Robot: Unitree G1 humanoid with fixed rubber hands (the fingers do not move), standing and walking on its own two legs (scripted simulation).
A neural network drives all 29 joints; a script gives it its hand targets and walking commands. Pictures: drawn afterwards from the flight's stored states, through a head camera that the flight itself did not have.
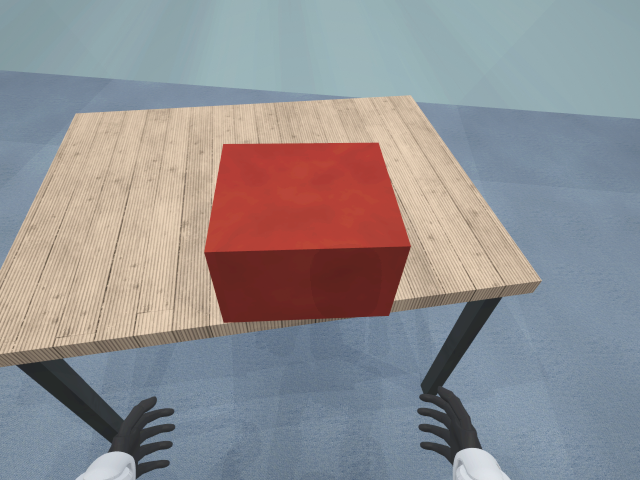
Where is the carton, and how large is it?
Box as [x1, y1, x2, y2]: [204, 143, 410, 322]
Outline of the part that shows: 223,144 204,250 223,321 231,322 388,315 410,245 378,143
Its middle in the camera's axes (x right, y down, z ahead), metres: -0.02 -0.02 +0.70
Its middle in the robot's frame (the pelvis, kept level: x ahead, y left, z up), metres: +0.53 +0.06 -0.03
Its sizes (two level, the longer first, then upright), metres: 0.293 0.266 0.188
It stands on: a table, 0.65 m high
